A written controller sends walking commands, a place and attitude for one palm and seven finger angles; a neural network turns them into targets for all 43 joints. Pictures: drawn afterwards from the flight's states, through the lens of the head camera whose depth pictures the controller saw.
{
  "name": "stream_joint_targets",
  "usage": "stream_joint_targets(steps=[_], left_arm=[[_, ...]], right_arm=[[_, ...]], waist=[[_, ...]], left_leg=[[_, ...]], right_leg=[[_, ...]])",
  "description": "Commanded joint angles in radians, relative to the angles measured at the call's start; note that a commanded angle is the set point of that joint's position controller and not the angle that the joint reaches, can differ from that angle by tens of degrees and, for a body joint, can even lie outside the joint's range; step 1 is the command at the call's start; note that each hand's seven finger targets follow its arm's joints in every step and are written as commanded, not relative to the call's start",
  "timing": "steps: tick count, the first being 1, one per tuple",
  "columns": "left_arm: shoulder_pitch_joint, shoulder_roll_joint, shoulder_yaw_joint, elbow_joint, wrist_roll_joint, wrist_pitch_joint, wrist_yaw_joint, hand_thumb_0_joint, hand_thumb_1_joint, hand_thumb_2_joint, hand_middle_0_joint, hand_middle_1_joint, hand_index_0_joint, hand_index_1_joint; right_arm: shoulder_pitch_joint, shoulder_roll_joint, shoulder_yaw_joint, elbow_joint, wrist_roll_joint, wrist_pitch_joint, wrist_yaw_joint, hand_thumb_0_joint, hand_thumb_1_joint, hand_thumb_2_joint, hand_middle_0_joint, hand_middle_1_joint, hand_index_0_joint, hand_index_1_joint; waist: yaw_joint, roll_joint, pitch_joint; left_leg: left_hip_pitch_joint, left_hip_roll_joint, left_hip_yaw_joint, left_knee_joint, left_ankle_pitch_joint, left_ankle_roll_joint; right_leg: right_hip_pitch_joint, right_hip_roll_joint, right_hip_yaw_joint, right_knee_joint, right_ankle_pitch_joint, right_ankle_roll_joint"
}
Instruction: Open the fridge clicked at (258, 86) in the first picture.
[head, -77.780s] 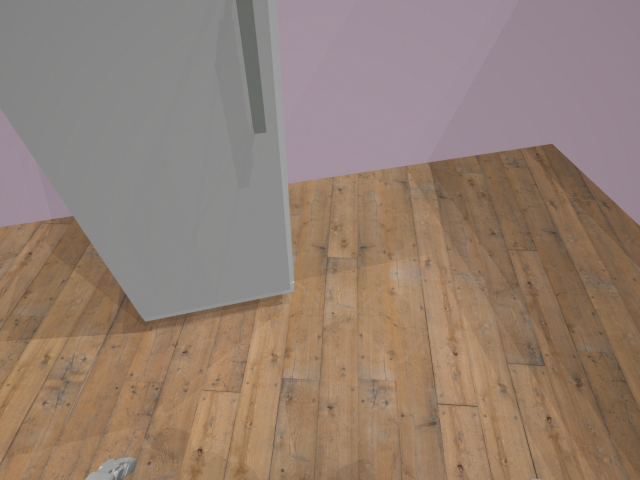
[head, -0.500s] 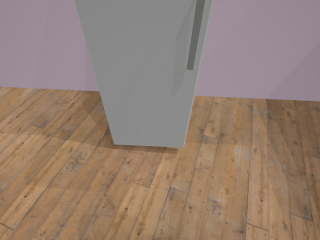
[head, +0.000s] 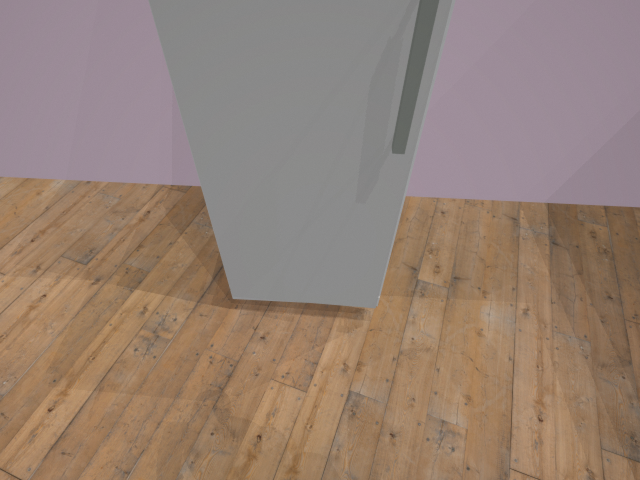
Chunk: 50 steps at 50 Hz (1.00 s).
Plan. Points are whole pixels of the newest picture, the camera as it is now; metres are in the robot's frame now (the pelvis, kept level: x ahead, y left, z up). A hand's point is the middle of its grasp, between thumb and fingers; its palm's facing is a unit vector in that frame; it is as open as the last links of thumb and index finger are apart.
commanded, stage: take the last steps up to it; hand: right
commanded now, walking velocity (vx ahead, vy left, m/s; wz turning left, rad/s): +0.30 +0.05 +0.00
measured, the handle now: (413, 68) +0.73 -0.11 +0.17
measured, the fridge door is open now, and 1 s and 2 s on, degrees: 2 2 2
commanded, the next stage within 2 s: come to a stop and stand still in 0.50 s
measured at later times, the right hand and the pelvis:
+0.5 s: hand (478, 428) +0.24 -0.23 -0.16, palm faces +0.02 +0.98 -0.19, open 7.3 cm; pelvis +0.17 -0.04 +0.00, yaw +1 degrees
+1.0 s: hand (455, 357) +0.36 -0.22 -0.17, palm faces +0.02 +0.97 -0.23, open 7.3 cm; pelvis +0.29 -0.03 +0.00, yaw +1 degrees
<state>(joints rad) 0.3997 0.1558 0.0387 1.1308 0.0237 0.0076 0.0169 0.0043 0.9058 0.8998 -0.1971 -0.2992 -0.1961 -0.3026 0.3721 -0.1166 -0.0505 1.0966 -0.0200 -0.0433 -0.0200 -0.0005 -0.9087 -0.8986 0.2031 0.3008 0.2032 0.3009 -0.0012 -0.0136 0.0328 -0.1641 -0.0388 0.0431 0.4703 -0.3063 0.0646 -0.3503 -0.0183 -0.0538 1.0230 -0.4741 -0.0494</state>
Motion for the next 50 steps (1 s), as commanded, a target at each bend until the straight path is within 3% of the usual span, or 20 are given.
stream_joint_targets(steps=[1,8,11,13,14,15,17,20,27,28,29,30,31,34,36,38,41,43,46,50], left_arm=[[-0.106,0.036,0.014,-0.13,0.0,-0.039,-0.011,0.0,0.9,0.9,-0.2,-0.3,-0.2,-0.3],[-0.182,0.042,0.012,-0.178,-0.004,-0.056,-0.024,0.0,0.9,0.9,-0.2,-0.3,-0.2,-0.3],[0.025,0.108,0.028,-0.103,0.001,-0.072,-0.011,0.0,0.9,0.9,-0.2,-0.3,-0.2,-0.3],[0.223,0.282,0.067,-0.067,0.025,-0.07,0.009,0.0,0.9,0.9,-0.2,-0.3,-0.2,-0.3],[0.182,0.29,0.067,-0.075,0.019,-0.054,0.014,0.0,0.9,0.9,-0.2,-0.3,-0.2,-0.3],[0.092,0.251,0.056,-0.105,0.022,-0.05,0.006,0.0,0.9,0.9,-0.2,-0.3,-0.2,-0.3],[-0.039,0.163,0.037,-0.143,0.022,-0.06,0.007,0.0,0.9,0.9,-0.2,-0.3,-0.2,-0.3],[-0.08,0.146,0.03,-0.149,0.02,-0.069,0.011,0.0,0.9,0.9,-0.2,-0.3,-0.2,-0.3],[-0.127,0.149,0.04,-0.158,0.014,-0.029,-0.002,0.0,0.9,0.9,-0.2,-0.3,-0.2,-0.3],[-0.134,0.123,0.035,-0.163,0.01,-0.026,-0.006,0.0,0.9,0.9,-0.2,-0.3,-0.2,-0.3],[-0.139,0.066,0.022,-0.182,0.002,-0.024,-0.012,0.0,0.9,0.9,-0.2,-0.3,-0.2,-0.3],[-0.166,0.076,0.027,-0.205,-0.001,-0.018,-0.014,0.0,0.9,0.9,-0.2,-0.3,-0.2,-0.3],[-0.172,0.089,0.03,-0.202,0.004,-0.016,-0.016,0.0,0.9,0.9,-0.2,-0.3,-0.2,-0.3],[-0.07,0.081,0.014,-0.139,-0.003,-0.011,-0.001,0.0,0.9,0.9,-0.2,-0.3,-0.2,-0.3],[-0.046,0.036,-0.002,-0.112,-0.014,-0.011,0.0,0.0,0.9,0.9,-0.2,-0.3,-0.2,-0.3],[-0.027,0.045,-0.007,-0.096,-0.018,-0.012,0.003,0.0,0.9,0.9,-0.2,-0.3,-0.2,-0.3],[-0.039,0.157,0.021,-0.123,-0.007,-0.016,0.024,0.0,0.9,0.9,-0.2,-0.3,-0.2,-0.3],[-0.034,0.171,0.027,-0.117,-0.005,-0.002,0.034,0.0,0.9,0.9,-0.2,-0.3,-0.2,-0.3],[-0.044,0.182,0.038,-0.124,0.006,0.013,0.043,0.0,0.9,0.9,-0.2,-0.3,-0.2,-0.3],[-0.144,0.216,0.056,-0.161,0.004,0.022,0.042,0.0,0.9,0.9,-0.2,-0.3,-0.2,-0.3]], right_arm=[[0.072,-0.125,-0.028,-0.024,-0.01,-0.017,-0.016,0.0,-0.9,-0.9,0.2,0.3,0.2,0.3],[0.065,-0.139,-0.027,0.0,-0.009,-0.026,-0.002,0.0,-0.9,-0.9,0.2,0.3,0.2,0.3],[0.05,-0.133,-0.027,-0.005,0.001,-0.017,0.002,0.0,-0.9,-0.9,0.2,0.3,0.2,0.3],[0.104,-0.068,-0.014,-0.046,0.012,-0.013,0.015,0.0,-0.9,-0.9,0.2,0.3,0.2,0.3],[0.03,-0.09,-0.014,-0.078,-0.003,-0.01,0.017,0.0,-0.9,-0.9,0.2,0.3,0.2,0.3],[-0.007,-0.083,-0.017,-0.094,-0.01,-0.011,0.018,0.0,-0.9,-0.9,0.2,0.3,0.2,0.3],[-0.051,-0.089,-0.022,-0.094,-0.014,-0.003,0.028,0.0,-0.9,-0.9,0.2,0.3,0.2,0.3],[-0.034,-0.055,-0.015,-0.104,-0.008,0.023,0.041,0.0,-0.9,-0.9,0.2,0.3,0.2,0.3],[0.02,-0.111,-0.025,-0.101,-0.01,0.021,0.034,0.0,-0.9,-0.9,0.2,0.3,0.2,0.3],[0.047,-0.148,-0.032,-0.096,-0.012,0.017,0.027,0.0,-0.9,-0.9,0.2,0.3,0.2,0.3],[0.078,-0.223,-0.042,-0.092,-0.017,0.009,0.017,0.0,-0.9,-0.9,0.2,0.3,0.2,0.3],[0.084,-0.271,-0.045,-0.1,-0.013,0.012,0.009,0.0,-0.9,-0.9,0.2,0.3,0.2,0.3],[0.022,-0.253,-0.04,-0.119,-0.01,0.018,0.002,0.0,-0.9,-0.9,0.2,0.3,0.2,0.3],[-0.15,-0.184,-0.02,-0.145,-0.012,0.01,-0.013,0.0,-0.9,-0.9,0.2,0.3,0.2,0.3],[-0.154,-0.181,-0.016,-0.136,-0.011,0.01,-0.018,0.0,-0.9,-0.9,0.2,0.3,0.2,0.3],[-0.108,-0.193,-0.019,-0.115,0.006,0.015,-0.022,0.0,-0.9,-0.9,0.2,0.3,0.2,0.3],[-0.064,-0.142,-0.012,-0.13,0.017,0.038,-0.029,0.0,-0.9,-0.9,0.2,0.3,0.2,0.3],[-0.094,-0.142,-0.019,-0.139,0.009,0.053,-0.031,0.0,-0.9,-0.9,0.2,0.3,0.2,0.3],[-0.154,-0.151,-0.024,-0.157,0.008,0.071,-0.023,0.0,-0.9,-0.9,0.2,0.3,0.2,0.3],[-0.093,-0.133,-0.032,-0.145,0.006,0.072,-0.013,0.0,-0.9,-0.9,0.2,0.3,0.2,0.3]], waist=[[0.01,0.026,0.083],[0.019,0.134,0.085],[0.103,0.02,-0.023],[0.138,-0.358,-0.184],[0.134,-0.224,-0.138],[0.093,-0.139,-0.04],[0.039,-0.119,0.078],[0.005,-0.106,0.027],[-0.044,-0.021,-0.022],[-0.064,0.06,0.005],[-0.082,0.262,0.037],[-0.087,0.302,0.035],[-0.053,0.15,0.075],[0.033,0.214,-0.012],[0.044,0.123,-0.067],[0.032,0.084,-0.113],[0.003,-0.165,-0.138],[0.017,-0.249,-0.09],[0.037,-0.196,-0.051],[-0.005,-0.148,-0.12]], left_leg=[[0.064,0.316,-0.341,-0.313,-0.019,0.185],[0.061,0.243,-0.127,-0.22,0.35,0.105],[-0.056,0.16,-0.049,0.078,0.4,0.049],[-0.392,-0.02,0.044,0.636,-0.294,-0.034],[-0.438,0.03,-0.063,0.772,-0.279,-0.016],[-0.445,0.063,-0.058,0.817,-0.219,-0.011],[-0.423,0.13,-0.07,0.773,-0.112,-0.033],[-0.304,0.12,-0.018,0.501,-0.053,-0.063],[0.045,0.042,0.055,0.056,0.083,-0.071],[0.083,0.092,-0.044,-0.037,-0.018,-0.049],[0.102,0.269,-0.333,-0.197,-0.17,0.032],[0.043,0.418,-0.538,-0.344,-0.291,0.143],[-0.009,0.417,-0.501,-0.345,-0.211,0.169],[-0.072,0.339,-0.267,-0.21,0.265,0.141],[0.008,0.278,-0.12,-0.078,0.669,0.106],[0.098,0.245,-0.088,0.042,0.791,0.046],[-0.061,0.118,-0.008,0.138,0.35,-0.066],[-0.15,0.063,0.012,0.228,-0.03,-0.078],[-0.264,0.04,-0.017,0.327,-0.272,-0.072],[-0.123,0.03,-0.005,0.174,-0.021,-0.07]], right_leg=[[-0.289,-0.086,0.045,0.036,0.088,0.022],[-0.115,-0.056,-0.037,-0.323,0.236,0.02],[0.278,-0.018,-0.029,-0.502,0.338,0.011],[0.575,-0.437,0.574,-0.708,0.316,-0.177],[0.478,-0.472,0.642,-0.775,0.198,-0.213],[0.291,-0.434,0.549,-0.809,0.029,-0.197],[0.072,-0.37,0.401,-0.825,0.081,-0.151],[0.05,-0.28,0.184,-0.804,0.279,-0.113],[-0.061,-0.184,0.06,-0.628,0.034,-0.043],[-0.129,-0.117,0.011,-0.515,-0.035,-0.01],[-0.263,0.002,-0.081,-0.287,-0.102,0.036],[-0.274,0.004,-0.051,-0.066,-0.168,0.034],[-0.26,-0.026,0.003,0.005,-0.111,0.035],[-0.094,-0.072,0.062,-0.078,-0.008,0.051],[0.003,-0.049,0.025,-0.319,0.045,0.064],[0.072,-0.022,0.016,-0.552,0.289,0.075],[0.27,-0.232,0.159,-0.551,1.235,-0.031],[0.336,-0.279,0.178,-0.55,1.527,-0.089],[0.405,-0.32,0.228,-0.556,1.512,-0.157],[0.327,-0.269,0.157,-0.529,1.194,-0.098]])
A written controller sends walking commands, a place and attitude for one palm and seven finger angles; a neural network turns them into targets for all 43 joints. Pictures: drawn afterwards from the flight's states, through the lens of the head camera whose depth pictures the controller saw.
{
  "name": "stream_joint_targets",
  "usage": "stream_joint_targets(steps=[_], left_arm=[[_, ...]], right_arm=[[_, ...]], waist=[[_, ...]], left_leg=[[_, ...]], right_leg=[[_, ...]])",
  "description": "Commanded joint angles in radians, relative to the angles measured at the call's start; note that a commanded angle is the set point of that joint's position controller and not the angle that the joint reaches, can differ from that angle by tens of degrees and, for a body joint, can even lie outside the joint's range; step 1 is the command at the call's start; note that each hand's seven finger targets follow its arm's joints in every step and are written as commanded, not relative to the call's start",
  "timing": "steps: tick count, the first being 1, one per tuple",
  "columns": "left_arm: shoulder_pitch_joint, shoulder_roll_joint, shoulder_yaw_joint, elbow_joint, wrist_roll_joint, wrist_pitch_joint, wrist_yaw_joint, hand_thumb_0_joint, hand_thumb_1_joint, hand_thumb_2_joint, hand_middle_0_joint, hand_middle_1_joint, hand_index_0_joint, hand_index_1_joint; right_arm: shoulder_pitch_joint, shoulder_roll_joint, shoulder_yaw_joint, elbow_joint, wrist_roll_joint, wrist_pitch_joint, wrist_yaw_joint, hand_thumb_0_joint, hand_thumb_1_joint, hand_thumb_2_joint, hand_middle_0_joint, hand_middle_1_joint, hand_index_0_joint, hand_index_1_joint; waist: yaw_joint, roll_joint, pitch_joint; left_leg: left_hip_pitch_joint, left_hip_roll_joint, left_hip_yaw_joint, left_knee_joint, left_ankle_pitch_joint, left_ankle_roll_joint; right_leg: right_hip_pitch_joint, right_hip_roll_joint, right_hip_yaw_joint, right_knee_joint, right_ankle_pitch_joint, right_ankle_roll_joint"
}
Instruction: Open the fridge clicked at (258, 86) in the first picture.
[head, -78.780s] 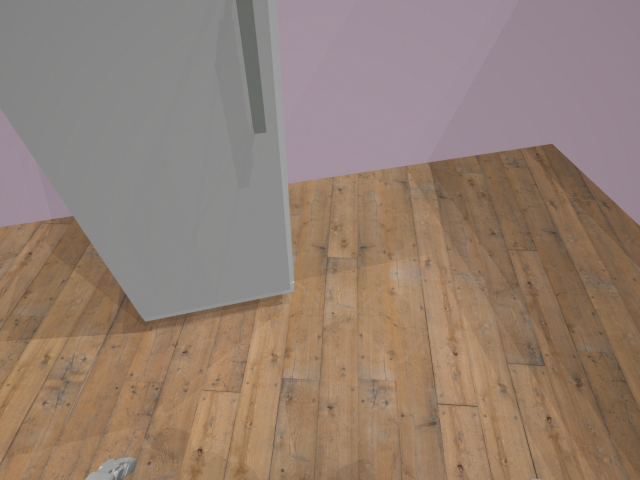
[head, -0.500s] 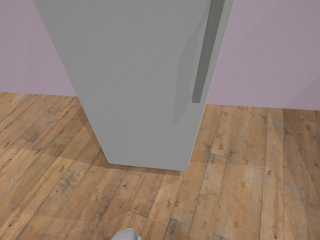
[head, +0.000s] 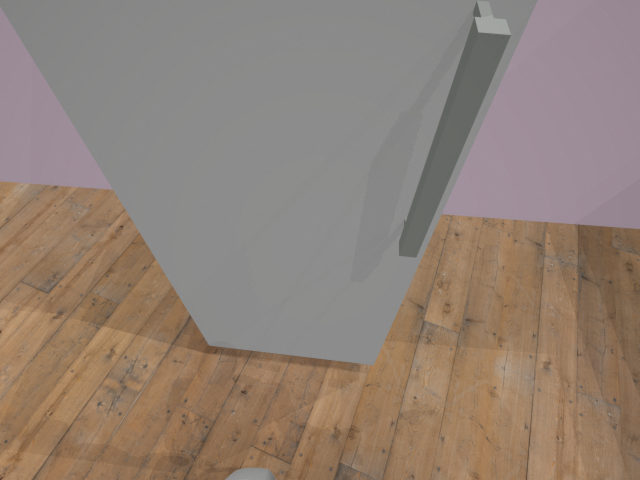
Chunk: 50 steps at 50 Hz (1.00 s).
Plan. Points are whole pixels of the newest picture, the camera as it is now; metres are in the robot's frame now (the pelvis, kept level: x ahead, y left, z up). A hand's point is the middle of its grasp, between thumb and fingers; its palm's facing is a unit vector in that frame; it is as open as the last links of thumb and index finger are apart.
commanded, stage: come to a stop and stand still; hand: right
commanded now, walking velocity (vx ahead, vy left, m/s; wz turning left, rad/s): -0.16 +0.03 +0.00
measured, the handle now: (436, 158) +0.44 -0.09 +0.16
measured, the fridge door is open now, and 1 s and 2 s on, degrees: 2 2 2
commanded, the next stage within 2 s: look again from close up in 1.10 s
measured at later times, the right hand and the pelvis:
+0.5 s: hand out of the picture +0.01 -0.18 -0.18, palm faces +0.08 +0.98 -0.18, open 7.3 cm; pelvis -0.03 +0.00 +0.00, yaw -1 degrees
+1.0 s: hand out of the picture -0.04 -0.18 -0.18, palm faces +0.00 +0.98 -0.19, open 7.3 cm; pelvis -0.04 -0.01 +0.00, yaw +0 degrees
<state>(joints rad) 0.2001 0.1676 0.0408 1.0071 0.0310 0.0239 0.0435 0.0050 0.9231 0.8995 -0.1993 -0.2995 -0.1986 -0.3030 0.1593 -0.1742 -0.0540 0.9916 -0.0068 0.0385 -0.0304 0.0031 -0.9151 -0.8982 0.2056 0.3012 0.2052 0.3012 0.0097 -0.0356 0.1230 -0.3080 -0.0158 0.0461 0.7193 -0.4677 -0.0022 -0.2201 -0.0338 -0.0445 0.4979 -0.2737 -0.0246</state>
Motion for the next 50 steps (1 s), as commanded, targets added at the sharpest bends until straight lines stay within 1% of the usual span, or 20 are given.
stream_joint_targets(steps=[1,2,3,4,5,6,9,14,17,19,20,21,22,24,30,45,46,47,48,50], left_arm=[[0.04,0.198,0.055,-0.044,-0.005,0.008,0.013,0.0,0.9,0.9,-0.2,-0.3,-0.2,-0.3],[0.026,0.196,0.058,-0.052,-0.009,0.01,0.009,0.0,0.9,0.9,-0.2,-0.3,-0.2,-0.3],[0.04,0.16,0.057,-0.057,-0.017,0.014,0.004,0.0,0.9,0.9,-0.2,-0.3,-0.2,-0.3],[0.042,0.104,0.05,-0.079,-0.021,0.019,-0.004,0.0,0.9,0.9,-0.2,-0.3,-0.2,-0.3],[0.035,0.113,0.055,-0.076,-0.022,0.034,-0.006,0.0,0.9,0.9,-0.2,-0.3,-0.2,-0.3],[0.048,0.101,0.053,-0.068,-0.02,0.042,-0.01,0.0,0.9,0.9,-0.2,-0.3,-0.2,-0.3],[0.015,0.102,0.043,-0.063,-0.017,0.041,-0.014,0.0,0.9,0.9,-0.2,-0.3,-0.2,-0.3],[0.021,0.079,0.02,-0.053,-0.022,0.016,-0.025,0.0,0.9,0.9,-0.2,-0.3,-0.2,-0.3],[0.11,0.089,0.01,-0.007,-0.021,-0.003,-0.024,0.0,0.9,0.9,-0.2,-0.3,-0.2,-0.3],[0.035,0.165,0.01,-0.023,-0.002,-0.018,-0.015,0.0,0.9,0.9,-0.2,-0.3,-0.2,-0.3],[-0.013,0.159,0.004,-0.03,0.001,-0.014,-0.016,0.0,0.9,0.9,-0.2,-0.3,-0.2,-0.3],[-0.011,0.148,0.0,-0.038,-0.003,-0.015,-0.011,0.0,0.9,0.9,-0.2,-0.3,-0.2,-0.3],[0.008,0.127,-0.006,-0.009,-0.006,-0.024,-0.016,0.0,0.9,0.9,-0.2,-0.3,-0.2,-0.3],[0.041,0.117,-0.014,0.011,-0.011,-0.027,-0.015,0.0,0.9,0.9,-0.2,-0.3,-0.2,-0.3],[0.093,0.102,-0.019,0.051,-0.015,-0.03,-0.012,0.0,0.9,0.9,-0.2,-0.3,-0.2,-0.3],[0.181,0.068,-0.025,0.1,-0.017,-0.038,-0.007,0.0,0.9,0.9,-0.2,-0.3,-0.2,-0.3],[0.101,0.194,-0.009,-0.013,-0.007,-0.049,-0.022,0.0,0.9,0.9,-0.2,-0.3,-0.2,-0.3],[0.101,0.186,0.02,-0.034,-0.01,-0.075,-0.012,0.0,0.9,0.9,-0.2,-0.3,-0.2,-0.3],[0.098,0.164,0.024,-0.028,-0.01,-0.079,-0.005,0.0,0.9,0.9,-0.2,-0.3,-0.2,-0.3],[0.121,0.118,0.015,-0.029,-0.016,-0.066,-0.005,0.0,0.9,0.9,-0.2,-0.3,-0.2,-0.3]], right_arm=[[0.14,-0.083,-0.028,-0.039,-0.01,-0.015,0.0,0.0,-0.9,-0.9,0.2,0.3,0.2,0.3],[0.162,-0.091,-0.03,-0.039,-0.014,-0.019,0.001,0.0,-0.9,-0.9,0.2,0.3,0.2,0.3],[0.167,-0.136,-0.034,-0.041,-0.023,-0.028,-0.002,0.0,-0.9,-0.9,0.2,0.3,0.2,0.3],[0.159,-0.202,-0.044,-0.046,-0.029,-0.034,-0.007,0.0,-0.9,-0.9,0.2,0.3,0.2,0.3],[0.148,-0.215,-0.039,-0.043,-0.026,-0.033,-0.007,0.0,-0.9,-0.9,0.2,0.3,0.2,0.3],[0.118,-0.198,-0.035,-0.057,-0.025,-0.033,-0.012,0.0,-0.9,-0.9,0.2,0.3,0.2,0.3],[0.049,-0.162,-0.024,-0.075,-0.025,-0.032,-0.022,0.0,-0.9,-0.9,0.2,0.3,0.2,0.3],[0.089,-0.187,-0.031,-0.065,-0.025,-0.037,-0.016,0.0,-0.9,-0.9,0.2,0.3,0.2,0.3],[0.065,-0.161,-0.021,-0.048,-0.006,-0.035,-0.008,0.0,-0.9,-0.9,0.2,0.3,0.2,0.3],[0.091,-0.09,-0.004,-0.043,0.003,-0.026,-0.002,0.0,-0.9,-0.9,0.2,0.3,0.2,0.3],[0.097,-0.085,0.0,-0.029,-0.005,-0.023,-0.001,0.0,-0.9,-0.9,0.2,0.3,0.2,0.3],[0.104,-0.087,0.003,-0.028,-0.013,-0.029,0.005,0.0,-0.9,-0.9,0.2,0.3,0.2,0.3],[0.064,-0.107,0.001,-0.001,-0.014,-0.028,0.007,0.0,-0.9,-0.9,0.2,0.3,0.2,0.3],[0.076,-0.106,0.004,0.009,-0.006,-0.031,0.007,0.0,-0.9,-0.9,0.2,0.3,0.2,0.3],[0.101,-0.094,0.02,0.072,-0.006,-0.041,0.006,0.0,-0.9,-0.9,0.2,0.3,0.2,0.3],[0.162,-0.067,0.03,0.124,-0.004,-0.049,-0.002,0.0,-0.9,-0.9,0.2,0.3,0.2,0.3],[0.136,-0.237,0.041,0.034,-0.017,-0.074,-0.004,0.0,-0.9,-0.9,0.2,0.3,0.2,0.3],[0.16,-0.189,0.015,0.022,-0.01,-0.072,-0.009,0.0,-0.9,-0.9,0.2,0.3,0.2,0.3],[0.156,-0.165,0.015,0.026,-0.012,-0.073,-0.012,0.0,-0.9,-0.9,0.2,0.3,0.2,0.3],[0.188,-0.124,0.03,0.013,-0.014,-0.067,-0.014,0.0,-0.9,-0.9,0.2,0.3,0.2,0.3]], waist=[[-0.027,-0.089,-0.213],[-0.039,-0.06,-0.221],[-0.032,0.09,-0.233],[-0.029,0.283,-0.193],[-0.039,0.245,-0.183],[-0.017,0.141,-0.165],[0.007,0.224,-0.133],[-0.009,0.18,-0.18],[0.027,0.108,-0.169],[-0.029,-0.127,-0.139],[-0.045,-0.072,-0.098],[-0.049,0.061,-0.071],[-0.022,-0.031,-0.076],[-0.021,-0.074,-0.107],[-0.009,0.026,-0.072],[-0.007,0.052,-0.046],[0.006,0.047,0.024],[-0.014,0.001,-0.14],[-0.006,-0.034,-0.199],[-0.005,-0.003,-0.195]], left_leg=[[0.074,0.005,-0.006,-0.155,0.23,0.001],[0.133,0.027,-0.019,-0.246,0.422,0.004],[0.183,0.134,-0.156,-0.311,0.739,0.042],[0.232,0.341,-0.336,-0.339,1.055,0.145],[0.161,0.429,-0.356,-0.36,1.037,0.222],[0.124,0.392,-0.309,-0.363,0.962,0.237],[0.138,0.31,-0.248,-0.332,0.906,0.224],[0.214,0.265,-0.211,-0.307,0.808,0.188],[0.082,0.192,-0.159,-0.258,0.507,0.081],[0.103,0.08,-0.068,-0.258,0.229,-0.008],[0.157,0.072,-0.07,-0.3,0.196,-0.01],[0.152,0.078,-0.092,-0.35,0.257,-0.004],[0.149,0.1,-0.105,-0.328,0.322,0.011],[0.174,0.092,-0.099,-0.335,0.322,0.012],[0.146,0.104,-0.1,-0.396,0.292,0.01],[0.139,0.106,-0.104,-0.4,0.296,0.013],[0.086,0.085,-0.086,-0.304,0.327,0.03],[0.125,0.119,-0.091,-0.259,0.246,0.032],[0.135,0.121,-0.094,-0.248,0.282,0.042],[0.116,0.118,-0.1,-0.266,0.255,0.036]], right_leg=[[0.165,-0.23,0.138,0.022,0.891,-0.101],[0.113,-0.189,0.111,0.064,0.712,-0.065],[0.038,-0.085,0.042,0.181,0.419,-0.008],[-0.138,0.057,-0.028,0.339,-0.179,0.047],[-0.15,0.067,0.064,0.534,-0.38,0.039],[-0.154,0.062,0.105,0.615,-0.338,0.035],[-0.23,0.022,0.1,0.656,-0.259,0.053],[-0.102,0.018,0.019,0.217,-0.2,0.058],[0.127,-0.005,0.046,-0.129,0.115,0.039],[0.003,-0.2,0.237,-0.179,0.254,-0.056],[-0.093,-0.189,0.209,-0.192,0.078,-0.057],[-0.108,-0.143,0.16,-0.159,0.015,-0.03],[-0.072,-0.09,0.136,-0.168,0.085,-0.005],[-0.038,-0.09,0.12,-0.186,0.099,0.004],[0.001,-0.074,0.095,-0.205,0.057,0.011],[0.006,-0.06,0.079,-0.215,0.056,0.005],[-0.009,-0.024,0.095,-0.187,0.162,0.011],[-0.02,-0.076,0.121,-0.117,0.082,-0.008],[-0.022,-0.078,0.122,-0.101,0.073,-0.017],[-0.038,-0.063,0.111,-0.071,0.023,-0.012]])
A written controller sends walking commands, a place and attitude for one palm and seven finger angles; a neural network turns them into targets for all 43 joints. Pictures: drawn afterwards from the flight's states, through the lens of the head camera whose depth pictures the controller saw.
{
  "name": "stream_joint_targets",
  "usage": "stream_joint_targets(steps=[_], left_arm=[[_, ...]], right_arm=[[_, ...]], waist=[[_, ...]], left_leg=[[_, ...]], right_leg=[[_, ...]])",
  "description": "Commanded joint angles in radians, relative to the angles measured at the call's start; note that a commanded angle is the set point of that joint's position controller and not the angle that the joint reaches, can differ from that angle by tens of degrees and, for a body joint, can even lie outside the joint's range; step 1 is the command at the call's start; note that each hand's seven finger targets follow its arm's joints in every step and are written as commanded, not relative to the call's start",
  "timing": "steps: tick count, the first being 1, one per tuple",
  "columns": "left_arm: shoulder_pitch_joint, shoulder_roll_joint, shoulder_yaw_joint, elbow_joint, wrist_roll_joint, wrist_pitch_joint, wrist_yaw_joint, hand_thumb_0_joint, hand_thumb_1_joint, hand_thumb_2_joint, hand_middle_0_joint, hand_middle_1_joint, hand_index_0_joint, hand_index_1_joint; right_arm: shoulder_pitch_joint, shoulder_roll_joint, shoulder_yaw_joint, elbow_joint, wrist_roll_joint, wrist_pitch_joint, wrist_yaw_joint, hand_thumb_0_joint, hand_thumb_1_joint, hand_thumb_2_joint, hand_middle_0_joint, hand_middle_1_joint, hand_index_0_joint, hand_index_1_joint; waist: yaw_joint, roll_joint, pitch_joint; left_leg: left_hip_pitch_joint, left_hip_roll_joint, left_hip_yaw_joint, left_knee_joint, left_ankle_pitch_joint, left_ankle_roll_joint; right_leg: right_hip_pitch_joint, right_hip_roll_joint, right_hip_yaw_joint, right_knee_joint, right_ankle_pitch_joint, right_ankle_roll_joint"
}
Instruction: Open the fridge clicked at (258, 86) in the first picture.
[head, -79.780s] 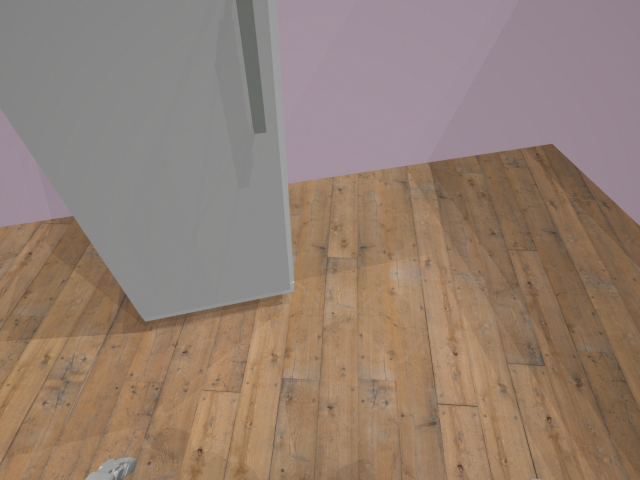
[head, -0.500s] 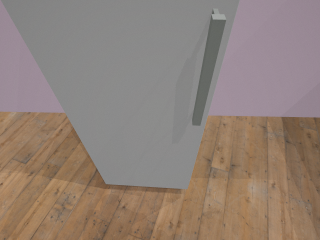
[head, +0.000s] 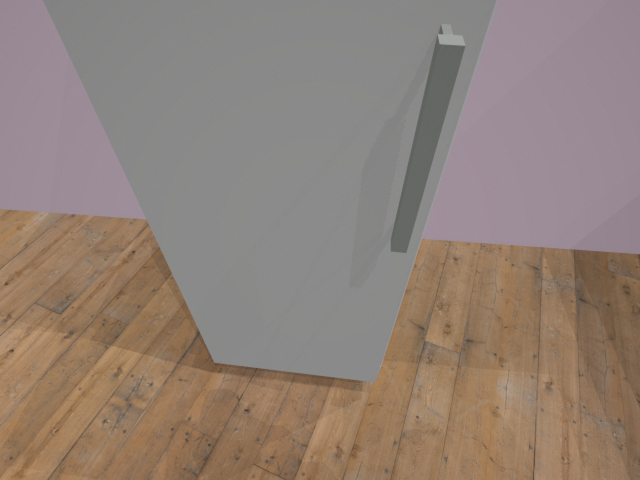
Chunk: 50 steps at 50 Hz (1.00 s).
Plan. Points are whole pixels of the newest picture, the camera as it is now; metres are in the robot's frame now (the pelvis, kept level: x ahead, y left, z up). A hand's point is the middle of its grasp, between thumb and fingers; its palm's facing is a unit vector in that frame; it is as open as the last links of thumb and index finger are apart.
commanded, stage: come to a stop and stand still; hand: right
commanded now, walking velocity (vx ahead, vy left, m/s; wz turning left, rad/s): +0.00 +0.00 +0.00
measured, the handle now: (417, 158) +0.48 -0.08 +0.16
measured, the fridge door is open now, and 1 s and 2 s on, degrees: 2 2 2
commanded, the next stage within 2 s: look again from close up in 0.10 s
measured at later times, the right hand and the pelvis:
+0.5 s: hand out of the picture +0.06 -0.25 -0.15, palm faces -0.01 +0.94 -0.34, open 7.3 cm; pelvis -0.02 -0.01 +0.00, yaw +0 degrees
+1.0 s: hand out of the picture +0.06 -0.24 -0.15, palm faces -0.04 +0.95 -0.32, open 7.4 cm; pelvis -0.01 +0.00 +0.00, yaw +0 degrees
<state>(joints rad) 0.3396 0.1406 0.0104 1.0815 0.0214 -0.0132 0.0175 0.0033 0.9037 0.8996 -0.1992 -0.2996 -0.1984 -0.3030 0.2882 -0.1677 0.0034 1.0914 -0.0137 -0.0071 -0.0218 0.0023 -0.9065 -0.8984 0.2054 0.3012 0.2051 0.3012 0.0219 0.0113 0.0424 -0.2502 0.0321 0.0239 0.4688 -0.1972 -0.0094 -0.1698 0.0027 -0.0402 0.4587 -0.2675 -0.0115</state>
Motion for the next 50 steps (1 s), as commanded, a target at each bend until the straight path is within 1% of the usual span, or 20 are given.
stream_joint_targets(steps=[1,2,4,5,6,7,9,10,11,14,17,20,25,30,31,35,37,40,42,50], left_arm=[[-0.012,0.147,0.041,-0.112,-0.002,-0.025,0.017,0.0,0.9,0.9,-0.2,-0.3,-0.2,-0.3],[-0.01,0.15,0.046,-0.111,-0.005,-0.021,0.015,0.0,0.9,0.9,-0.2,-0.3,-0.2,-0.3],[-0.005,0.177,0.049,-0.114,-0.008,-0.023,0.014,0.0,0.9,0.9,-0.2,-0.3,-0.2,-0.3],[-0.007,0.19,0.051,-0.114,-0.009,-0.027,0.014,0.0,0.9,0.9,-0.2,-0.3,-0.2,-0.3],[-0.016,0.188,0.047,-0.116,-0.009,-0.027,0.012,0.0,0.9,0.9,-0.2,-0.3,-0.2,-0.3],[-0.028,0.206,0.049,-0.119,-0.01,-0.029,0.012,0.0,0.9,0.9,-0.2,-0.3,-0.2,-0.3],[-0.053,0.237,0.053,-0.129,-0.01,-0.034,0.014,0.0,0.9,0.9,-0.2,-0.3,-0.2,-0.3],[-0.069,0.246,0.055,-0.134,-0.01,-0.033,0.014,0.0,0.9,0.9,-0.2,-0.3,-0.2,-0.3],[-0.078,0.241,0.052,-0.137,-0.009,-0.032,0.011,0.0,0.9,0.9,-0.2,-0.3,-0.2,-0.3],[-0.115,0.28,0.055,-0.153,-0.008,-0.029,0.007,0.0,0.9,0.9,-0.2,-0.3,-0.2,-0.3],[-0.144,0.302,0.054,-0.164,-0.006,-0.026,0.0,0.0,0.9,0.9,-0.2,-0.3,-0.2,-0.3],[-0.169,0.327,0.054,-0.169,-0.005,-0.023,-0.006,0.0,0.9,0.9,-0.2,-0.3,-0.2,-0.3],[-0.187,0.352,0.051,-0.166,-0.005,-0.02,-0.013,0.0,0.9,0.9,-0.2,-0.3,-0.2,-0.3],[-0.193,0.365,0.047,-0.149,-0.007,-0.022,-0.017,0.0,0.9,0.9,-0.2,-0.3,-0.2,-0.3],[-0.188,0.362,0.045,-0.145,-0.009,-0.022,-0.017,0.0,0.9,0.9,-0.2,-0.3,-0.2,-0.3],[-0.186,0.372,0.042,-0.123,-0.01,-0.022,-0.017,0.0,0.9,0.9,-0.2,-0.3,-0.2,-0.3],[-0.183,0.371,0.041,-0.113,-0.012,-0.023,-0.018,0.0,0.9,0.9,-0.2,-0.3,-0.2,-0.3],[-0.186,0.374,0.039,-0.096,-0.013,-0.025,-0.016,0.0,0.9,0.9,-0.2,-0.3,-0.2,-0.3],[-0.185,0.371,0.037,-0.087,-0.014,-0.024,-0.016,0.0,0.9,0.9,-0.2,-0.3,-0.2,-0.3],[-0.202,0.37,0.035,-0.058,-0.015,-0.024,-0.014,0.0,0.9,0.9,-0.2,-0.3,-0.2,-0.3]], right_arm=[[0.057,-0.138,-0.025,-0.098,-0.008,-0.025,-0.023,0.0,-0.9,-0.9,0.2,0.3,0.2,0.3],[0.044,-0.155,-0.031,-0.102,-0.008,-0.027,-0.024,0.0,-0.9,-0.9,0.2,0.3,0.2,0.3],[0.019,-0.18,-0.038,-0.119,-0.007,-0.03,-0.024,0.0,-0.9,-0.9,0.2,0.3,0.2,0.3],[0.014,-0.186,-0.041,-0.125,-0.007,-0.032,-0.023,0.0,-0.9,-0.9,0.2,0.3,0.2,0.3],[0.019,-0.185,-0.039,-0.132,-0.007,-0.034,-0.024,0.0,-0.9,-0.9,0.2,0.3,0.2,0.3],[0.013,-0.201,-0.042,-0.135,-0.006,-0.035,-0.023,0.0,-0.9,-0.9,0.2,0.3,0.2,0.3],[-0.001,-0.225,-0.048,-0.145,-0.006,-0.034,-0.022,0.0,-0.9,-0.9,0.2,0.3,0.2,0.3],[-0.006,-0.234,-0.05,-0.151,-0.005,-0.032,-0.02,0.0,-0.9,-0.9,0.2,0.3,0.2,0.3],[0.001,-0.226,-0.045,-0.155,-0.007,-0.033,-0.02,0.0,-0.9,-0.9,0.2,0.3,0.2,0.3],[-0.046,-0.268,-0.052,-0.173,-0.006,-0.03,-0.014,0.0,-0.9,-0.9,0.2,0.3,0.2,0.3],[-0.071,-0.287,-0.051,-0.187,-0.008,-0.029,-0.009,0.0,-0.9,-0.9,0.2,0.3,0.2,0.3],[-0.098,-0.312,-0.053,-0.195,-0.008,-0.027,-0.004,0.0,-0.9,-0.9,0.2,0.3,0.2,0.3],[-0.119,-0.336,-0.049,-0.193,-0.009,-0.025,0.002,0.0,-0.9,-0.9,0.2,0.3,0.2,0.3],[-0.12,-0.346,-0.046,-0.178,-0.007,-0.025,0.004,0.0,-0.9,-0.9,0.2,0.3,0.2,0.3],[-0.118,-0.345,-0.044,-0.176,-0.007,-0.027,0.003,0.0,-0.9,-0.9,0.2,0.3,0.2,0.3],[-0.122,-0.354,-0.04,-0.157,-0.005,-0.027,0.004,0.0,-0.9,-0.9,0.2,0.3,0.2,0.3],[-0.123,-0.352,-0.04,-0.15,-0.005,-0.029,0.002,0.0,-0.9,-0.9,0.2,0.3,0.2,0.3],[-0.122,-0.353,-0.037,-0.135,-0.002,-0.03,0.001,0.0,-0.9,-0.9,0.2,0.3,0.2,0.3],[-0.124,-0.353,-0.036,-0.13,-0.002,-0.032,-0.001,0.0,-0.9,-0.9,0.2,0.3,0.2,0.3],[-0.142,-0.352,-0.034,-0.11,-0.001,-0.033,-0.002,0.0,-0.9,-0.9,0.2,0.3,0.2,0.3]], waist=[[-0.019,0.011,-0.095],[-0.01,0.047,-0.06],[-0.002,0.035,0.001],[-0.003,0.011,0.002],[-0.012,0.021,0.002],[-0.009,-0.001,0.019],[-0.015,-0.053,0.018],[-0.019,-0.049,0.024],[-0.024,-0.036,0.009],[-0.016,-0.014,0.019],[-0.016,-0.005,0.009],[-0.014,-0.011,0.004],[-0.013,-0.006,-0.007],[-0.016,-0.027,-0.029],[-0.017,-0.014,-0.04],[-0.016,-0.008,-0.037],[-0.014,0.002,-0.043],[-0.016,-0.011,-0.05],[-0.015,-0.002,-0.057],[-0.015,-0.016,-0.056]], left_leg=[[0.057,0.078,-0.104,-0.036,-0.027,0.048],[0.024,0.089,-0.123,-0.056,-0.05,0.052],[-0.026,0.086,-0.123,-0.054,-0.033,0.059],[-0.021,0.078,-0.115,-0.039,0.009,0.06],[0.0,0.076,-0.116,-0.037,0.054,0.06],[-0.004,0.076,-0.112,-0.028,0.075,0.059],[0.009,0.069,-0.094,-0.003,0.139,0.056],[0.015,0.069,-0.09,-0.006,0.14,0.052],[0.027,0.07,-0.094,-0.01,0.151,0.053],[0.012,0.075,-0.106,-0.036,0.074,0.049],[0.004,0.077,-0.115,-0.062,0.009,0.046],[-0.001,0.08,-0.119,-0.086,-0.063,0.041],[0.003,0.086,-0.12,-0.112,-0.12,0.038],[0.033,0.09,-0.111,-0.114,-0.097,0.036],[0.045,0.09,-0.107,-0.112,-0.072,0.035],[0.051,0.096,-0.109,-0.121,-0.066,0.034],[0.06,0.099,-0.105,-0.119,-0.034,0.034],[0.075,0.103,-0.101,-0.118,0.014,0.033],[0.088,0.105,-0.104,-0.119,0.046,0.033],[0.111,0.108,-0.101,-0.126,0.105,0.033]], right_leg=[[-0.107,-0.087,0.097,-0.004,0.018,-0.026],[-0.113,-0.072,0.082,0.012,0.014,-0.021],[-0.117,-0.077,0.087,0.003,0.042,-0.022],[-0.114,-0.084,0.094,-0.005,0.073,-0.026],[-0.114,-0.087,0.093,-0.006,0.099,-0.029],[-0.119,-0.087,0.092,-0.012,0.108,-0.027],[-0.112,-0.1,0.098,-0.024,0.173,-0.029],[-0.116,-0.103,0.101,-0.03,0.172,-0.03],[-0.104,-0.101,0.096,-0.026,0.182,-0.031],[-0.111,-0.1,0.103,-0.052,0.094,-0.029],[-0.098,-0.098,0.108,-0.067,0.044,-0.031],[-0.102,-0.101,0.118,-0.094,-0.023,-0.03],[-0.104,-0.101,0.127,-0.118,-0.084,-0.028],[-0.104,-0.108,0.139,-0.14,-0.085,-0.028],[-0.096,-0.109,0.14,-0.135,-0.056,-0.03],[-0.089,-0.109,0.134,-0.14,-0.041,-0.024],[-0.077,-0.11,0.132,-0.136,-0.001,-0.024],[-0.058,-0.114,0.127,-0.137,0.044,-0.022],[-0.051,-0.113,0.122,-0.13,0.073,-0.02],[-0.027,-0.117,0.119,-0.145,0.118,-0.014]])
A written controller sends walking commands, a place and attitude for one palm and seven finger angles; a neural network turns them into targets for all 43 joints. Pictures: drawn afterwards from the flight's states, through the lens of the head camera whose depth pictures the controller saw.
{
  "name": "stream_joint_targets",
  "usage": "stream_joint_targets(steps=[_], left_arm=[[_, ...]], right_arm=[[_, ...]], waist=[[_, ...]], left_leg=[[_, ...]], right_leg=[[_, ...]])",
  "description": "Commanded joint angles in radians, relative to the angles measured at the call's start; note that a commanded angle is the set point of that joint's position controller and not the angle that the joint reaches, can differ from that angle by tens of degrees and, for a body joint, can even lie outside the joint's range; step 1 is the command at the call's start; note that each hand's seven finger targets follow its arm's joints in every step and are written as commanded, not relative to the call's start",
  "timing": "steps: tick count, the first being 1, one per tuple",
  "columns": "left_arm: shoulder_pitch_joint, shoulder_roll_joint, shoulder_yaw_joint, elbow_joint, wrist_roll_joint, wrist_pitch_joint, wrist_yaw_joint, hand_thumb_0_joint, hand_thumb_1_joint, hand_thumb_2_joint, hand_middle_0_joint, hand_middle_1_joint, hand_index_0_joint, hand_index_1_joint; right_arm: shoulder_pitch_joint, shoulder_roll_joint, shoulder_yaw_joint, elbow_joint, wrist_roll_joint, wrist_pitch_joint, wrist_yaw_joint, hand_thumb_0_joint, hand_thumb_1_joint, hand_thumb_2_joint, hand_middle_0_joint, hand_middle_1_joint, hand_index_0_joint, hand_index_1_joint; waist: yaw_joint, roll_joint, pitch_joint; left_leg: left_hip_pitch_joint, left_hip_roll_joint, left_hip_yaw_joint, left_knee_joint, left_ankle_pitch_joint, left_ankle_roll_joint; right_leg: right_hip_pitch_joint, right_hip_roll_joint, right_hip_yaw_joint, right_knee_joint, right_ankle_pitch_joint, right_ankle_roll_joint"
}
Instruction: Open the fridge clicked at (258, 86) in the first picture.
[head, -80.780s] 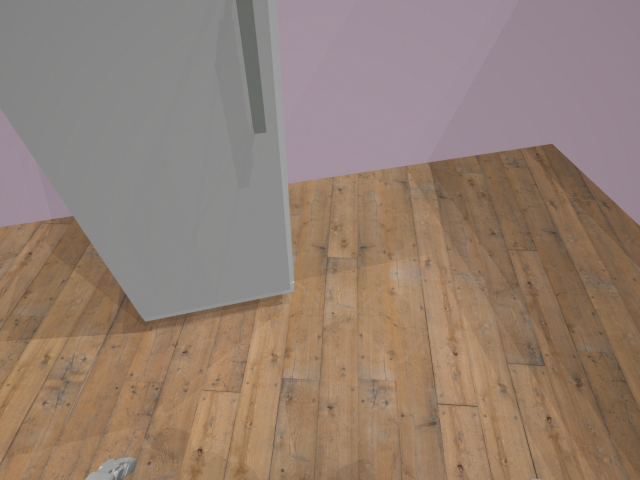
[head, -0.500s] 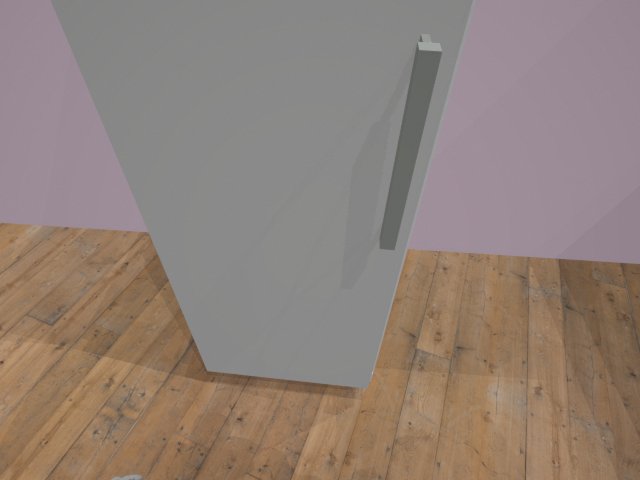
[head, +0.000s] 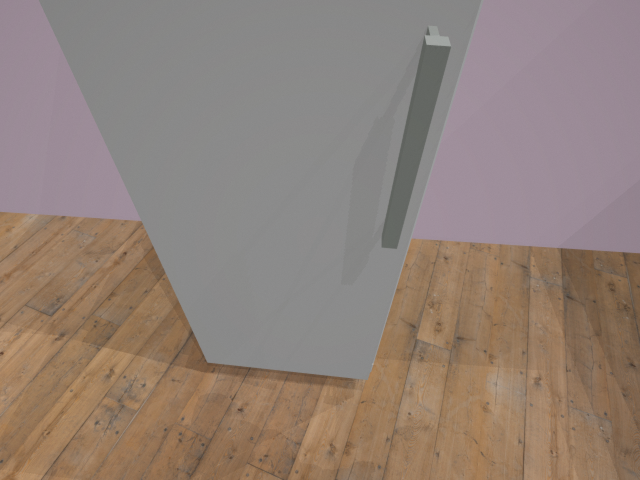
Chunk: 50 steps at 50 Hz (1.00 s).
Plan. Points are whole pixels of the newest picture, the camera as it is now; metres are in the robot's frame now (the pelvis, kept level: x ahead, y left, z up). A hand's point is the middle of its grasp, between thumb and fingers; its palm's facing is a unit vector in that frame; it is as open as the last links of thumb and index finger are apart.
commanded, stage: look again from close up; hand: right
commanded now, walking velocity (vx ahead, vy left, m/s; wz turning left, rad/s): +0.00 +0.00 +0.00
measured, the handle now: (407, 155) +0.49 -0.08 +0.16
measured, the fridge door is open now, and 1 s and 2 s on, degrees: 2 2 2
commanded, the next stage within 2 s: raise the hand to about handle height in 0.40 s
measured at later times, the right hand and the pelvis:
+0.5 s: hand out of the picture +0.08 -0.24 -0.15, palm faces -0.03 +0.94 -0.34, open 7.3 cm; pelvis +0.01 +0.01 +0.00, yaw +0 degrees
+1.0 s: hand (553, 466) +0.17 -0.24 -0.01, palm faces +0.14 +0.99 -0.01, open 9.0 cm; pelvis +0.00 +0.02 -0.07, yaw -2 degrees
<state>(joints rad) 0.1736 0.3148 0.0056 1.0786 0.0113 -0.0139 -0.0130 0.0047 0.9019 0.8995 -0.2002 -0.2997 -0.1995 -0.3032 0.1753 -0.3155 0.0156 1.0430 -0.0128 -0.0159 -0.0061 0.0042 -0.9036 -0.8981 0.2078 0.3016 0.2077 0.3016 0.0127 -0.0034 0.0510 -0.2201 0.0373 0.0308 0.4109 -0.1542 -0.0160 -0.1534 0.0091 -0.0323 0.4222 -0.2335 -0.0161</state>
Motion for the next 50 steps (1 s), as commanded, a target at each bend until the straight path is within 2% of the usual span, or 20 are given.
stream_joint_targets(steps=[1,24,25,26,27,28,29,30,31,32,35,36,38,39,41,42,43,45,48,50], left_arm=[[-0.036,0.193,0.041,-0.056,-0.005,-0.023,0.016,0.0,0.9,0.9,-0.2,-0.3,-0.2,-0.3],[-0.074,0.21,0.035,-0.032,-0.003,-0.019,0.016,0.0,0.9,0.9,-0.2,-0.3,-0.2,-0.3],[-0.017,0.104,0.024,-0.08,-0.011,-0.031,0.013,0.0,0.9,0.9,-0.2,-0.3,-0.2,-0.3],[-0.091,0.128,0.082,-0.353,0.018,-0.115,0.092,0.0,0.9,0.9,-0.2,-0.3,-0.2,-0.3],[-0.056,0.06,0.016,-0.363,-0.02,-0.199,0.108,0.0,0.9,0.9,-0.2,-0.3,-0.2,-0.3],[-0.023,0.119,0.026,-0.355,-0.033,-0.233,0.09,0.0,0.9,0.9,-0.2,-0.3,-0.2,-0.3],[-0.034,0.078,0.035,-0.414,-0.028,-0.245,0.077,0.0,0.9,0.9,-0.2,-0.3,-0.2,-0.3],[-0.024,0.101,0.053,-0.429,-0.039,-0.258,0.078,0.0,0.9,0.9,-0.2,-0.3,-0.2,-0.3],[-0.01,0.099,0.067,-0.444,-0.038,-0.272,0.072,0.0,0.9,0.9,-0.2,-0.3,-0.2,-0.3],[-0.009,0.098,0.07,-0.459,-0.037,-0.286,0.059,0.0,0.9,0.9,-0.2,-0.3,-0.2,-0.3],[-0.032,0.084,0.072,-0.515,-0.024,-0.324,0.033,0.0,0.9,0.9,-0.2,-0.3,-0.2,-0.3],[-0.011,0.089,0.077,-0.535,-0.023,-0.333,0.017,0.0,0.9,0.9,-0.2,-0.3,-0.2,-0.3],[-0.03,0.095,0.072,-0.595,-0.024,-0.355,0.004,0.0,0.9,0.9,-0.2,-0.3,-0.2,-0.3],[-0.031,0.103,0.068,-0.629,-0.027,-0.365,0.005,0.0,0.9,0.9,-0.2,-0.3,-0.2,-0.3],[-0.027,0.114,0.069,-0.674,-0.033,-0.36,0.02,0.0,0.9,0.9,-0.2,-0.3,-0.2,-0.3],[-0.041,0.103,0.059,-0.705,-0.039,-0.357,0.028,0.0,0.9,0.9,-0.2,-0.3,-0.2,-0.3],[-0.035,0.098,0.053,-0.715,-0.041,-0.356,0.037,0.0,0.9,0.9,-0.2,-0.3,-0.2,-0.3],[-0.02,0.087,0.043,-0.703,-0.04,-0.359,0.055,0.0,0.9,0.9,-0.2,-0.3,-0.2,-0.3],[0.012,0.076,0.041,-0.657,-0.033,-0.366,0.07,0.0,0.9,0.9,-0.2,-0.3,-0.2,-0.3],[0.014,0.075,0.041,-0.636,-0.037,-0.363,0.076,0.0,0.9,0.9,-0.2,-0.3,-0.2,-0.3]], right_arm=[[-0.028,-0.204,-0.046,-0.061,-0.003,-0.026,-0.019,0.0,-0.9,-0.9,0.2,0.3,0.2,0.3],[-0.063,-0.216,-0.047,-0.039,-0.003,-0.024,-0.013,0.0,-0.9,-0.9,0.2,0.3,0.2,0.3],[0.07,-0.087,-0.032,-0.012,0.001,-0.03,-0.049,0.0,-0.9,-0.9,0.2,0.3,0.2,0.3],[-0.622,-0.595,-0.63,-1.217,0.125,-0.204,-0.016,0.0,-0.877,-0.89,0.202,0.315,0.202,0.315],[-0.091,-0.21,-0.266,-0.905,0.106,-0.178,0.018,0.0,-0.853,-0.88,0.203,0.33,0.203,0.33],[-0.067,-0.285,-0.36,-0.851,0.14,-0.202,-0.012,0.0,-0.83,-0.87,0.205,0.345,0.205,0.345],[-0.017,-0.075,-0.255,-0.925,0.185,-0.196,0.02,0.0,-0.807,-0.86,0.207,0.36,0.207,0.36],[-0.054,-0.105,-0.295,-0.883,0.201,-0.224,0.038,0.0,-0.783,-0.85,0.208,0.375,0.208,0.375],[0.042,-0.055,-0.311,-0.772,0.229,-0.273,0.076,0.0,-0.76,-0.84,0.21,0.39,0.21,0.39],[0.089,-0.03,-0.309,-0.758,0.255,-0.339,0.117,0.0,-0.737,-0.83,0.212,0.405,0.212,0.405],[0.239,0.001,-0.353,-0.692,0.319,-0.531,0.274,0.0,-0.667,-0.8,0.217,0.45,0.217,0.45],[0.288,-0.032,-0.398,-0.691,0.339,-0.589,0.338,0.0,-0.643,-0.79,0.218,0.465,0.218,0.465],[0.269,-0.111,-0.444,-0.745,0.372,-0.664,0.466,0.0,-0.597,-0.77,0.222,0.495,0.222,0.495],[0.227,-0.149,-0.457,-0.778,0.387,-0.673,0.532,0.0,-0.573,-0.76,0.223,0.51,0.223,0.51],[0.19,-0.26,-0.557,-0.85,0.426,-0.62,0.582,0.0,-0.527,-0.74,0.227,0.54,0.227,0.54],[0.161,-0.226,-0.535,-0.941,0.459,-0.588,0.594,0.0,-0.503,-0.73,0.228,0.555,0.228,0.555],[0.103,-0.224,-0.539,-1.033,0.482,-0.557,0.591,0.0,-0.48,-0.72,0.23,0.57,0.23,0.57],[0.036,-0.215,-0.535,-1.188,0.503,-0.512,0.553,0.0,-0.433,-0.7,0.233,0.6,0.233,0.6],[0.056,-0.155,-0.467,-1.285,0.451,-0.459,0.473,0.0,-0.363,-0.67,0.238,0.645,0.238,0.645],[0.047,-0.149,-0.432,-1.279,0.407,-0.416,0.451,0.0,-0.317,-0.65,0.242,0.675,0.242,0.675]], waist=[[-0.006,0.012,-0.078],[-0.008,0.01,-0.051],[-0.012,-0.006,-0.142],[0.003,-0.312,-0.399],[-0.077,-0.271,-0.375],[-0.042,-0.131,-0.281],[-0.005,-0.056,-0.159],[0.002,0.079,-0.08],[-0.002,0.157,0.04],[-0.011,0.175,0.061],[-0.066,0.122,-0.023],[-0.088,0.043,-0.082],[-0.089,0.057,-0.196],[-0.078,0.067,-0.244],[-0.09,0.05,-0.31],[-0.091,0.034,-0.325],[-0.085,-0.033,-0.349],[-0.07,-0.138,-0.355],[-0.026,-0.103,-0.315],[-0.006,-0.104,-0.263]], left_leg=[[0.089,0.103,-0.101,-0.065,0.087,0.04],[0.1,0.106,-0.104,-0.126,0.044,0.035],[0.127,0.132,-0.099,-0.002,0.289,0.017],[0.178,-0.009,-0.018,0.023,0.321,0.043],[0.186,-0.004,0.046,0.028,0.189,0.091],[0.144,-0.026,0.02,0.015,0.107,0.085],[0.051,-0.022,0.039,0.02,0.005,0.061],[-0.031,-0.017,0.041,0.016,-0.1,0.043],[-0.096,-0.02,0.042,0.005,-0.205,0.039],[-0.172,-0.023,0.039,0.037,-0.299,0.032],[-0.317,-0.024,0.028,0.211,-0.4,0.043],[-0.312,-0.019,0.007,0.264,-0.366,0.057],[-0.328,-0.007,-0.039,0.344,-0.337,0.06],[-0.326,0.002,-0.071,0.359,-0.359,0.057],[-0.302,0.0,-0.112,0.367,-0.377,0.05],[-0.292,0.002,-0.117,0.35,-0.403,0.044],[-0.282,-0.003,-0.103,0.357,-0.381,0.044],[-0.268,-0.022,-0.065,0.379,-0.245,0.047],[-0.294,-0.047,-0.01,0.409,-0.091,0.045],[-0.31,-0.047,0.001,0.399,-0.085,0.04]], right_leg=[[-0.032,-0.126,0.111,-0.105,0.107,-0.011],[-0.006,-0.124,0.113,-0.151,0.079,-0.004],[-0.004,-0.151,0.034,0.007,0.142,0.015],[0.187,0.006,0.038,-0.033,0.276,0.04],[0.164,0.008,-0.036,-0.067,0.463,0.067],[0.042,-0.001,-0.004,-0.037,0.285,0.047],[-0.041,-0.004,0.017,-0.041,0.144,0.02],[-0.115,-0.013,0.032,-0.024,0.017,0.009],[-0.195,-0.007,0.036,-0.008,-0.084,0.009],[-0.259,0.008,0.037,0.042,-0.164,0.008],[-0.42,0.029,0.019,0.221,-0.226,0.022],[-0.438,0.035,0.014,0.275,-0.196,0.026],[-0.519,0.033,0.015,0.378,-0.167,0.023],[-0.557,0.034,0.017,0.41,-0.18,0.017],[-0.579,0.03,0.01,0.453,-0.164,0.006],[-0.562,0.029,0.01,0.444,-0.171,0.003],[-0.519,0.023,0.015,0.434,-0.159,0.001],[-0.446,0.013,0.033,0.424,-0.09,-0.001],[-0.42,-0.002,0.062,0.43,-0.003,-0.006],[-0.432,-0.007,0.07,0.423,-0.012,-0.003]])
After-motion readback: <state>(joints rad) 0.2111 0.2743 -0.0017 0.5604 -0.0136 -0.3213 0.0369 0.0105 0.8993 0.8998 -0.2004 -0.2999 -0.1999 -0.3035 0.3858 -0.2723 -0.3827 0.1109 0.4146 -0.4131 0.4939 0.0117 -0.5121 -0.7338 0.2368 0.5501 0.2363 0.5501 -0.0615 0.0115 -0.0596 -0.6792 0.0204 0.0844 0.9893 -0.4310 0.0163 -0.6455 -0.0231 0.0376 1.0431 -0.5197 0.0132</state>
